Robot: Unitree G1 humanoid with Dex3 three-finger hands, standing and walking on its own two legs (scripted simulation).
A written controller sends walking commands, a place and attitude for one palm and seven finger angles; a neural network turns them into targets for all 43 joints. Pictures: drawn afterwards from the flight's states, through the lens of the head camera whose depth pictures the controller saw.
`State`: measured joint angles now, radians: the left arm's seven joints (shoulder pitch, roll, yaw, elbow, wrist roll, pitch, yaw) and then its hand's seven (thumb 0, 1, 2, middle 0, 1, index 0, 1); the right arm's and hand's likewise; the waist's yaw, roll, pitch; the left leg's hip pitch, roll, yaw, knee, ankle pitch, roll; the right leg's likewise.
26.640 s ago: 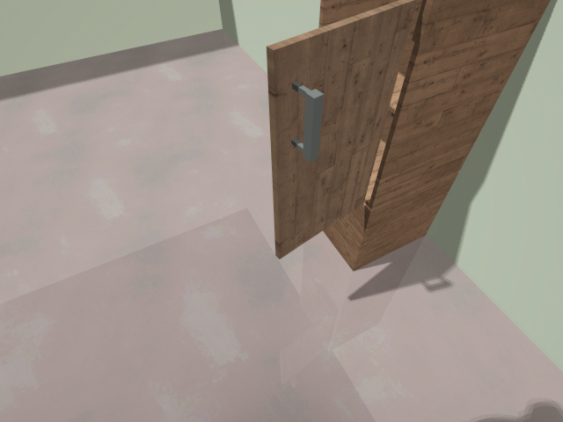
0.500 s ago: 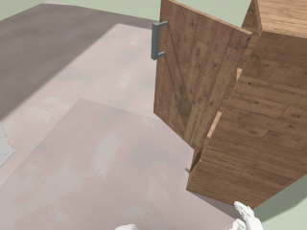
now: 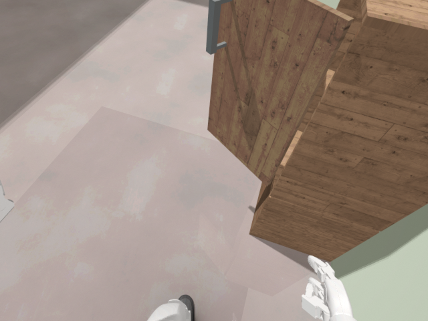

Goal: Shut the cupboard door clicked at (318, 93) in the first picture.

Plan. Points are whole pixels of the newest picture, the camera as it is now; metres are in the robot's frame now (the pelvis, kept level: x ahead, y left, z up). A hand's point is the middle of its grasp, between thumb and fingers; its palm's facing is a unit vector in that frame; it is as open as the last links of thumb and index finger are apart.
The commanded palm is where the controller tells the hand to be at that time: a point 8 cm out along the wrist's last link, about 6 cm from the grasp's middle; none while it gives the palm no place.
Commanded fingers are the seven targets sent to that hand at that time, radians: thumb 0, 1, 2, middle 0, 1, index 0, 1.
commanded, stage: step back with the hand held close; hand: left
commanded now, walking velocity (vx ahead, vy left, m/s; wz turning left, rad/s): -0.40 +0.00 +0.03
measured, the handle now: (219, 25) +0.78 +0.10 +0.13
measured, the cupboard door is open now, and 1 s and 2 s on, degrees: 58 58 58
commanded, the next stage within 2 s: stop stepping back and stand still in 0.08 s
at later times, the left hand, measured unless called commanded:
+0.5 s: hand out of the picture +0.15 +0.33 +0.15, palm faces +0.51 -0.83 -0.23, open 7.5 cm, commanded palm +0.06 +0.35 +0.19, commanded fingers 0.00 0.90 0.90 -0.20 -0.30 -0.20 -0.30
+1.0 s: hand out of the picture +0.10 +0.31 +0.15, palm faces +0.46 -0.83 -0.31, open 7.5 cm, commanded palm none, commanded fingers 0.00 0.90 0.90 -0.20 -0.30 -0.20 -0.30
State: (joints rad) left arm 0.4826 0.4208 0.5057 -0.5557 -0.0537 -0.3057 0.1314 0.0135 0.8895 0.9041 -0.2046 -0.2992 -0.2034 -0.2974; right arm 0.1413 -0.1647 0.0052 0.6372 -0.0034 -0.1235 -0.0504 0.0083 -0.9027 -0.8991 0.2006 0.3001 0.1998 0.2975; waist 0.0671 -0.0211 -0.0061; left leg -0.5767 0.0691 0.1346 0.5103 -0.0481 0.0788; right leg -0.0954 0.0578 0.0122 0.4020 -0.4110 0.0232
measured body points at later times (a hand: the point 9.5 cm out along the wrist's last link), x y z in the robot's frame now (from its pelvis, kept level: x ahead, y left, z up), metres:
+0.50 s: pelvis -0.08 +0.05 +0.00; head -0.08 +0.09 +0.45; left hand +0.12 +0.37 +0.16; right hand +0.05 -0.22 -0.07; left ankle -0.04 +0.14 -0.73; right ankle -0.13 -0.13 -0.72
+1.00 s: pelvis -0.10 +0.05 +0.01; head -0.13 +0.07 +0.46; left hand +0.07 +0.35 +0.17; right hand +0.03 -0.21 -0.07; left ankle -0.06 +0.17 -0.70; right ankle -0.15 -0.03 -0.73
